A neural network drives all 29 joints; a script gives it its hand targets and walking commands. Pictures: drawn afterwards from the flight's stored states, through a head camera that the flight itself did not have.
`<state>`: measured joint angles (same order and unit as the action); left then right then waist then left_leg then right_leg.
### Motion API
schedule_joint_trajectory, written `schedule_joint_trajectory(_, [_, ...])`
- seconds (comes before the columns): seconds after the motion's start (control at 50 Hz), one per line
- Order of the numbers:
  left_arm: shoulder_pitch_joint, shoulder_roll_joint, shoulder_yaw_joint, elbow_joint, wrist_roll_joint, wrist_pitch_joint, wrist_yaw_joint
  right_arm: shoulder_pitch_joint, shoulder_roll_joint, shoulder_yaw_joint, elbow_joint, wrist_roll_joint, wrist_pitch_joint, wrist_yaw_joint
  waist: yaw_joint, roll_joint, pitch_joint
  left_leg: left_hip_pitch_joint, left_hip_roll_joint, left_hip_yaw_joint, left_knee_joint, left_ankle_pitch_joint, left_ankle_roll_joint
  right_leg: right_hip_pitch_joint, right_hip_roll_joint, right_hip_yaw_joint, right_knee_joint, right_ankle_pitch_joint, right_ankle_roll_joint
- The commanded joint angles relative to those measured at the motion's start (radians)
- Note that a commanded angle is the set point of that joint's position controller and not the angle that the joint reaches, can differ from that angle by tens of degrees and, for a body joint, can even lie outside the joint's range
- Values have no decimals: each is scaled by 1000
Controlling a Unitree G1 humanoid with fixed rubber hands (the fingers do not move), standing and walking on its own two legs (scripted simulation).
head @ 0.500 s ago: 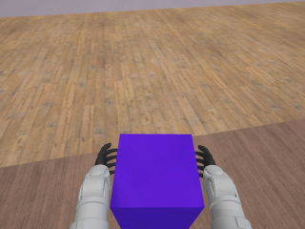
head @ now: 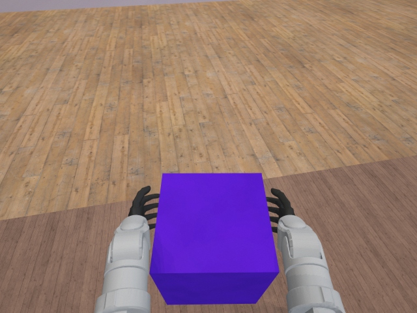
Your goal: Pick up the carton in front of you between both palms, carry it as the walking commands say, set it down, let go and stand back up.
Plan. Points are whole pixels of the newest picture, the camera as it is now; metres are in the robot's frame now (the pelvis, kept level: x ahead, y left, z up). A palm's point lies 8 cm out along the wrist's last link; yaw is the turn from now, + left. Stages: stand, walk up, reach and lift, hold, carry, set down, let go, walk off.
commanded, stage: reach and lift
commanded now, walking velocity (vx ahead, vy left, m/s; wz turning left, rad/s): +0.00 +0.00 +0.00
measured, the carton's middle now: (211, 242) +0.30 +0.00 -0.05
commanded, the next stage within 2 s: hold in 0.44 s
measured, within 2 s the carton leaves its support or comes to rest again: neither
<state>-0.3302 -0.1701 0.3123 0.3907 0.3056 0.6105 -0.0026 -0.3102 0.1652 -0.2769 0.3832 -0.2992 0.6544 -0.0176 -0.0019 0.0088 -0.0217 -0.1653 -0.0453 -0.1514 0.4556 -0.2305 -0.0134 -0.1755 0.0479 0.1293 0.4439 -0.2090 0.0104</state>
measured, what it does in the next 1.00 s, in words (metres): stands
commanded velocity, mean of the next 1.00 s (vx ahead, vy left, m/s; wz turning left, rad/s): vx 0.00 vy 0.00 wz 0.00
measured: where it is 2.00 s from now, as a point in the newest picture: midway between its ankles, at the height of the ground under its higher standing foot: outside the picture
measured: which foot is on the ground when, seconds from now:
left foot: down 0.00-1.00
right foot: down 0.00-1.00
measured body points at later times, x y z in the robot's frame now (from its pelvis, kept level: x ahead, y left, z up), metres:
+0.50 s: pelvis +0.01 +0.00 +0.00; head -0.03 +0.00 +0.45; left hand +0.31 +0.15 +0.04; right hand +0.30 -0.15 +0.03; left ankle +0.01 +0.13 -0.74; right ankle +0.02 -0.13 -0.74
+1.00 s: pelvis +0.00 +0.00 +0.00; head -0.05 +0.00 +0.45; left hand +0.30 +0.15 +0.05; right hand +0.30 -0.15 +0.04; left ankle +0.01 +0.13 -0.74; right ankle +0.02 -0.13 -0.74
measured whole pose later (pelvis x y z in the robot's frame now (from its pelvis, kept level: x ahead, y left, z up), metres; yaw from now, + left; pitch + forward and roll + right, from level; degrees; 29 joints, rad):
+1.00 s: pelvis +0.00 +0.00 +0.00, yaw +0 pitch -7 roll +0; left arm -0.32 -0.17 0.28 0.30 0.31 0.73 -0.01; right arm -0.30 0.16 -0.25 0.29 -0.30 0.77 -0.01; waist 0.00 0.01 0.00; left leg -0.07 -0.04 -0.14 0.41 -0.21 -0.01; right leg -0.08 0.04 0.12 0.40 -0.19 0.01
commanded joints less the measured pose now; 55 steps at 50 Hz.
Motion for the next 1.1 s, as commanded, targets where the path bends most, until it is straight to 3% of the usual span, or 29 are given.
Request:
schedule_joint_trajectory(0.0, [-464,-984,-565,35,-245,3,-262,-581,964,575,-69,273,-48,260,0,-11,-278,50,-48,80,-76,172,3,130,37,-63,-67,170,6])
schedule_joint_trajectory(0.2, [-397,-979,-600,-37,-268,30,-253,-511,944,598,-131,294,-23,259,-1,-2,-275,95,-49,71,-91,258,-6,155,46,-59,-81,234,6])
schedule_joint_trajectory(0.4, [-395,-979,-608,-65,-280,55,-249,-513,928,603,-159,301,-1,263,0,2,-252,113,-46,68,-103,256,-9,153,49,-61,-91,213,3])
schedule_joint_trajectory(0.52, [-377,-974,-671,-166,-321,93,-242,-500,934,674,-256,344,38,256,8,-3,-297,156,-45,63,-112,324,-11,192,50,-55,-101,272,11])
schedule_joint_trajectory(0.68, [-422,-938,-601,-103,-285,124,-259,-518,920,596,-183,302,73,263,3,0,-154,94,-40,76,-142,115,1,147,40,-64,-130,87,0])
schedule_joint_trajectory(0.92, [-511,-958,-597,-69,-284,106,-271,-606,953,598,-150,306,60,270,4,-8,-200,79,-39,82,-129,63,9,156,33,-68,-115,52,2])
schedule_joint_trajectory(1.08, [-487,-952,-593,-78,-280,110,-269,-579,949,593,-154,303,63,267,4,-7,-211,98,-42,82,-131,121,5,168,35,-68,-117,107,4])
